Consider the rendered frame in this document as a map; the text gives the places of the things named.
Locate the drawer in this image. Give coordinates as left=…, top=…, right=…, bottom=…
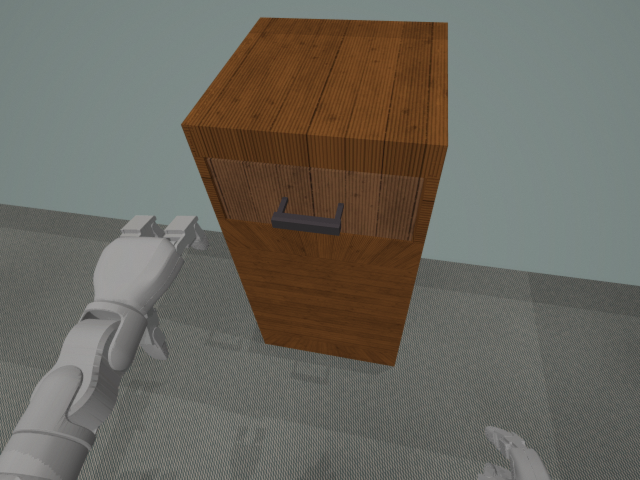
left=206, top=158, right=424, bottom=241

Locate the robot right hand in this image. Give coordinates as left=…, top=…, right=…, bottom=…
left=478, top=426, right=552, bottom=480

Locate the robot left forearm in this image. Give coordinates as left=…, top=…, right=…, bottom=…
left=0, top=300, right=148, bottom=480

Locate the cabinet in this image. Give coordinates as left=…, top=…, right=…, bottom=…
left=181, top=17, right=448, bottom=366

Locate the robot left hand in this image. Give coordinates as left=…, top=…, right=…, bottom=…
left=93, top=216, right=209, bottom=360

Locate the handle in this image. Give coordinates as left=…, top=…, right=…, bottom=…
left=271, top=197, right=344, bottom=236

